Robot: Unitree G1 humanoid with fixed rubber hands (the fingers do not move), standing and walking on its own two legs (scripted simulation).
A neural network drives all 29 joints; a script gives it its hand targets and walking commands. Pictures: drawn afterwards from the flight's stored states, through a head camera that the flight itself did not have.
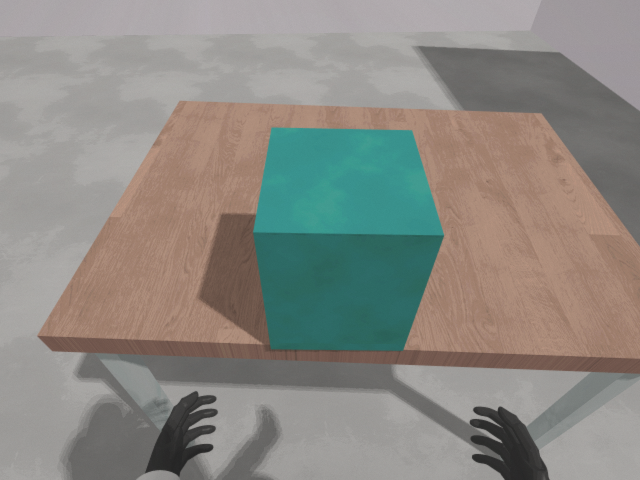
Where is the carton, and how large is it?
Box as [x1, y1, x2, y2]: [253, 127, 443, 350]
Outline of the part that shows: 272,127 253,230 271,348 402,350 443,237 442,229 412,131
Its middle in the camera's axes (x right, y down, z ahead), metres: +0.03 +0.00 +0.57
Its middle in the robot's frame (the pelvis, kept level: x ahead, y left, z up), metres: +0.43 +0.01 +0.06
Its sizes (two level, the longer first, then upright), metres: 0.210 0.200 0.250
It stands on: a table, 0.72 m high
